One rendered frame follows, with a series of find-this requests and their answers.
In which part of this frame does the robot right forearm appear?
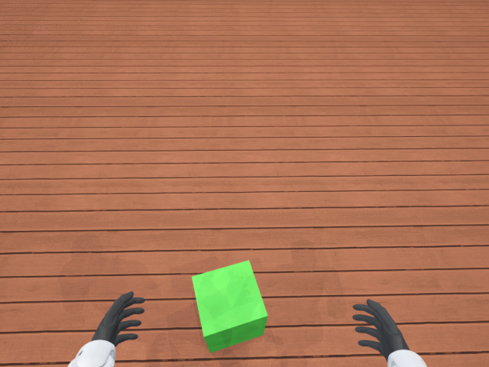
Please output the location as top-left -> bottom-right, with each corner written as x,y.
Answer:
387,349 -> 427,367

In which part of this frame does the robot left hand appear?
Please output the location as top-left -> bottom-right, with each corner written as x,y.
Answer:
91,291 -> 145,347

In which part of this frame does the robot right hand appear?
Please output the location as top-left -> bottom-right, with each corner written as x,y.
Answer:
352,299 -> 410,360

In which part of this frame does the robot left forearm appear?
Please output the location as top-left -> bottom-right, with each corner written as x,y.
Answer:
68,340 -> 115,367

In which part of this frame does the carton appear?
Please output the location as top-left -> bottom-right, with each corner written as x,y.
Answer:
192,260 -> 268,353

